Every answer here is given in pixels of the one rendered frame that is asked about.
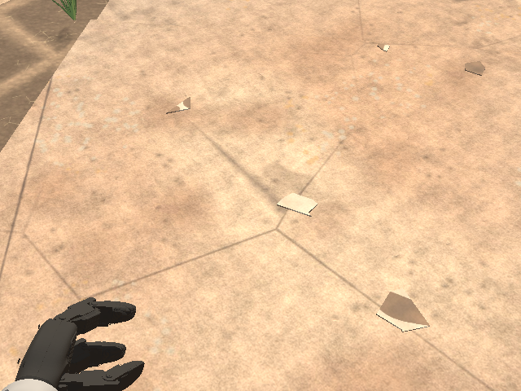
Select left robot hand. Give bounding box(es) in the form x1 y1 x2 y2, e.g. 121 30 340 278
15 297 145 391

